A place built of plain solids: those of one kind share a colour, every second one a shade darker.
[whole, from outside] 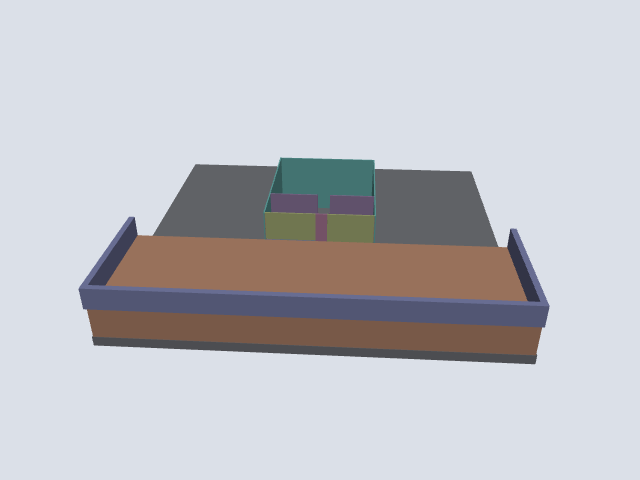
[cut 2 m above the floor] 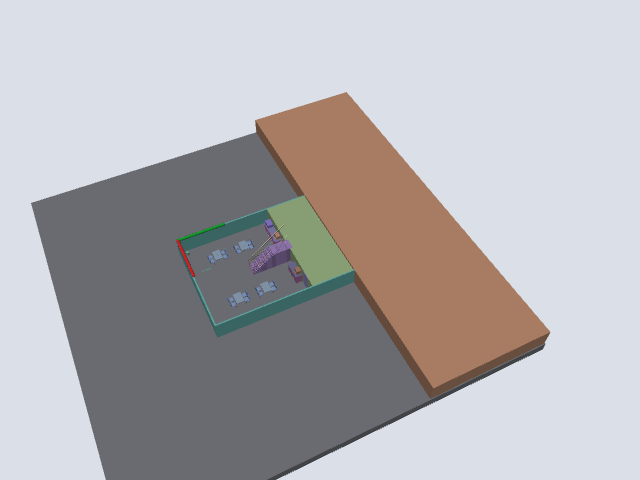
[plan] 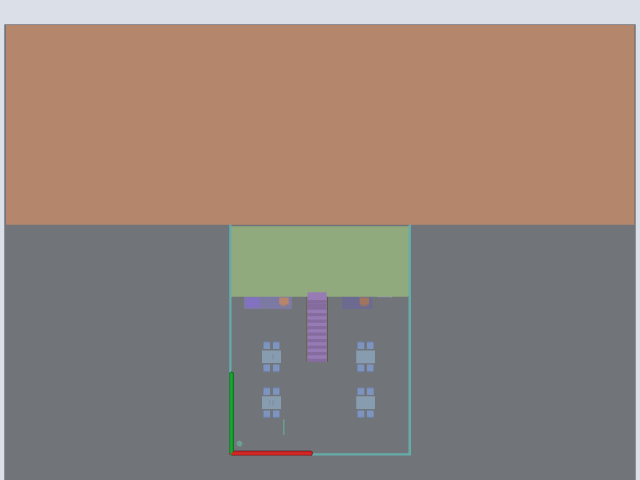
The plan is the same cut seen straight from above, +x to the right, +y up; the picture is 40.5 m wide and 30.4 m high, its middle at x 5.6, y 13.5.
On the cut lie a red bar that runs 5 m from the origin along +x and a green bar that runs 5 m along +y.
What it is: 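A cafe in the deep cellar of an old town house, fitted out in the 2010s to 2020s; 11.2 x 14.3 m; the hall a cellar under a ceiling 2.69 m high; over the flight a stairwell up to the entrance level's ceiling, 6.68 m over the hall's floor; the entrance level at street height, 3.52 m over the hall's floor, over the rear 4.4 m, with the street door 0.95 x 2.15 m and a glazed street front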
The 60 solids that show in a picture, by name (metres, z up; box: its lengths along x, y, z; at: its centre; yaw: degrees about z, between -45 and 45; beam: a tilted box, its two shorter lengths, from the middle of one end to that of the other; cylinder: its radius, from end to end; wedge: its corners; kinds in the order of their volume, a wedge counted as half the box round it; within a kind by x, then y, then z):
{
 "street_ground_1": {"box": [39.8, 12.65, 3.57], "at": [5.61, 20.8, 1.74]},
 "upper_1": {"box": [11.31, 4.47, 3.57], "at": [5.61, 12.13, 1.74]},
 "street_hedge_1": {"box": [0.6, 12.65, 2.2], "at": [-13.99, 20.8, 4.62]},
 "street_hedge_2": {"box": [39.8, 0.6, 2.2], "at": [5.61, 27.42, 4.62]},
 "street_hedge_3": {"box": [0.6, 12.65, 2.2], "at": [25.2, 20.8, 4.62]},
 "wall_1": {"box": [0.15, 14.62, 6.73], "at": [-0.07, 7.16, 3.31]},
 "wall_2": {"box": [6.91, 0.15, 6.73], "at": [3.31, -0.07, 3.31]},
 "wall_3": {"box": [1.5, 0.15, 6.73], "at": [7.21, -0.07, 3.31]},
 "wall_4": {"box": [3.7, 0.15, 6.73], "at": [9.51, -0.07, 3.31]},
 "wall_5": {"box": [0.15, 14.62, 6.73], "at": [11.29, 7.16, 3.31]},
 "stair_step_1": {"box": [1.21, 0.41, 0.22], "at": [5.41, 5.99, 0.06]},
 "stair_step_2": {"box": [1.21, 0.41, 0.39], "at": [5.41, 6.19, 0.14]},
 "stair_step_3": {"box": [1.21, 0.41, 0.55], "at": [5.41, 6.4, 0.23]},
 "stair_step_4": {"box": [1.21, 0.41, 0.72], "at": [5.41, 6.6, 0.31]},
 "stair_step_5": {"box": [1.21, 0.41, 0.89], "at": [5.41, 6.81, 0.39]},
 "stair_step_6": {"box": [1.21, 0.41, 1.06], "at": [5.41, 7.02, 0.48]},
 "stair_step_7": {"box": [1.21, 0.41, 1.22], "at": [5.41, 7.22, 0.56]},
 "stair_step_8": {"box": [1.21, 0.41, 1.39], "at": [5.41, 7.43, 0.65]},
 "stair_step_9": {"box": [1.21, 0.41, 1.56], "at": [5.41, 7.63, 0.73]},
 "stair_step_10": {"box": [1.21, 0.41, 1.73], "at": [5.41, 7.84, 0.81]},
 "stair_step_11": {"box": [1.21, 0.41, 1.89], "at": [5.41, 8.05, 0.9]},
 "stair_step_12": {"box": [1.21, 0.41, 2.06], "at": [5.41, 8.25, 0.98]},
 "stair_step_13": {"box": [1.21, 0.41, 2.23], "at": [5.41, 8.46, 1.06]},
 "stair_step_14": {"box": [1.21, 0.41, 2.4], "at": [5.41, 8.66, 1.15]},
 "stair_step_15": {"box": [1.21, 0.41, 2.56], "at": [5.41, 8.87, 1.23]},
 "stair_step_16": {"box": [1.21, 0.41, 2.73], "at": [5.41, 9.08, 1.32]},
 "stair_step_17": {"box": [1.21, 0.41, 2.9], "at": [5.41, 9.28, 1.4]},
 "stair_step_18": {"box": [1.21, 0.41, 3.23], "at": [5.41, 9.69, 1.57]},
 "stair_step_19": {"box": [1.21, 0.51, 3.4], "at": [5.41, 9.95, 1.65]},
 "entrance_wall_1": {"box": [4.75, 0.15, 3.21], "at": [2.38, 9.97, 5.08]},
 "entrance_wall_2": {"box": [5.14, 0.15, 3.21], "at": [8.64, 9.97, 5.08]},
 "window_wall_1": {"box": [4.81, 0.15, 3.16], "at": [2.4, 14.39, 5.1]},
 "window_wall_2": {"box": [5.2, 0.15, 3.16], "at": [8.61, 14.39, 5.1]},
 "counter_1": {"box": [3.02, 0.7, 1.05], "at": [2.31, 9.54, 0.47]},
 "counter_2": {"box": [1.91, 0.7, 1.05], "at": [7.96, 9.54, 0.47]},
 "street_door_wall_1": {"box": [1.2, 0.15, 3.16], "at": [5.41, 14.39, 5.1]},
 "meeting_table_1": {"box": [1.2, 0.8, 0.07], "at": [2.53, 3.2, 0.71]},
 "meeting_table_2": {"box": [1.2, 0.8, 0.07], "at": [2.53, 6.1, 0.71]},
 "meeting_table_3": {"box": [1.2, 0.8, 0.07], "at": [8.49, 3.2, 0.71]},
 "meeting_table_4": {"box": [1.2, 0.8, 0.07], "at": [8.49, 6.1, 0.71]},
 "coffee_machine_1": {"box": [0.6, 0.45, 0.45], "at": [3.31, 9.64, 1.26]},
 "coffee_machine_2": {"box": [0.6, 0.45, 0.45], "at": [8.41, 9.64, 1.26]},
 "display_1": {"box": [0.87, 0.62, 0.38], "at": [1.33, 9.54, 1.23]},
 "counter_top_1": {"box": [3.06, 0.78, 0.04], "at": [2.31, 9.52, 1.02]},
 "counter_top_2": {"box": [1.95, 0.78, 0.04], "at": [7.96, 9.52, 1.02]},
 "side_chair_1": {"box": [0.42, 0.42, 0.04], "at": [2.23, 2.5, 0.43]},
 "side_chair_2": {"box": [0.42, 0.42, 0.04], "at": [2.23, 3.9, 0.43]},
 "side_chair_3": {"box": [0.42, 0.42, 0.04], "at": [2.23, 5.4, 0.43]},
 "side_chair_4": {"box": [0.42, 0.42, 0.04], "at": [2.23, 6.8, 0.43]},
 "side_chair_5": {"box": [0.42, 0.42, 0.04], "at": [2.83, 2.5, 0.43]},
 "side_chair_6": {"box": [0.42, 0.42, 0.04], "at": [2.83, 3.9, 0.43]},
 "side_chair_7": {"box": [0.42, 0.42, 0.04], "at": [2.83, 5.4, 0.43]},
 "side_chair_8": {"box": [0.42, 0.42, 0.04], "at": [2.83, 6.8, 0.43]},
 "side_chair_9": {"box": [0.42, 0.42, 0.04], "at": [8.19, 2.5, 0.43]},
 "side_chair_10": {"box": [0.42, 0.42, 0.04], "at": [8.19, 3.9, 0.43]},
 "side_chair_11": {"box": [0.42, 0.42, 0.04], "at": [8.79, 2.5, 0.43]},
 "side_chair_12": {"box": [0.42, 0.42, 0.04], "at": [8.79, 3.9, 0.43]},
 "side_chair_13": {"box": [0.42, 0.42, 0.04], "at": [8.79, 5.4, 0.43]},
 "side_chair_14": {"box": [0.42, 0.42, 0.04], "at": [8.79, 6.8, 0.43]},
 "service_door_1": {"box": [0.95, 0.03, 2.1], "at": [9.69, 9.88, 1.0]}
}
